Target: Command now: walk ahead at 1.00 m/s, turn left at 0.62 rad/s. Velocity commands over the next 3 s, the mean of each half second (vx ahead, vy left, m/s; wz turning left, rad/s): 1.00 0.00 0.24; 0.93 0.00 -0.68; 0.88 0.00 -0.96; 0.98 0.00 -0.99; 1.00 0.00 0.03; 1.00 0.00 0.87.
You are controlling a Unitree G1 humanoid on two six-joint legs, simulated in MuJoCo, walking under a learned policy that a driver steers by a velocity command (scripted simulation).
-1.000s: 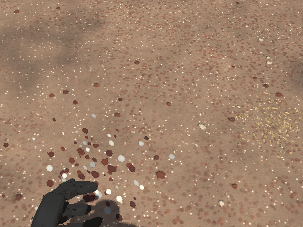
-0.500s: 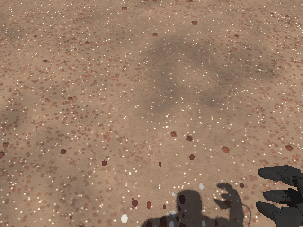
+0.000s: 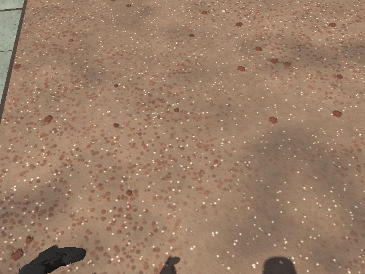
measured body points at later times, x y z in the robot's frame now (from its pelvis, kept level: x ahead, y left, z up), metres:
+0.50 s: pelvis +0.46 +0.04 +0.02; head +0.48 +0.05 +0.47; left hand +0.44 +0.30 -0.12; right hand +0.62 -0.21 -0.09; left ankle +0.48 +0.09 -0.71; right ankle +0.32 -0.13 -0.59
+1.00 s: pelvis +0.92 +0.04 +0.01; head +0.95 +0.05 +0.46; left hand +1.00 +0.32 -0.12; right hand +1.06 -0.23 -0.06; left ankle +0.97 +0.21 -0.62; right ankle +0.93 +0.02 -0.71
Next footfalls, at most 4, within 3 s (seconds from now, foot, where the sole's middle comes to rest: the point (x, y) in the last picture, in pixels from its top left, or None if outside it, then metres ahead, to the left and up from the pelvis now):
0.38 left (156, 259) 0.52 0.10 -0.75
0.82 right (173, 155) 0.97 0.01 -0.75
1.22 left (153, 96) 1.34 0.10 -0.75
1.72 right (228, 71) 1.50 -0.31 -0.75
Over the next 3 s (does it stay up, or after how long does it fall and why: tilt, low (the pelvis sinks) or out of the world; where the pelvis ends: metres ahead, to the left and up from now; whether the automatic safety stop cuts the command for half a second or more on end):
stays up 1.94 -1.21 -0.01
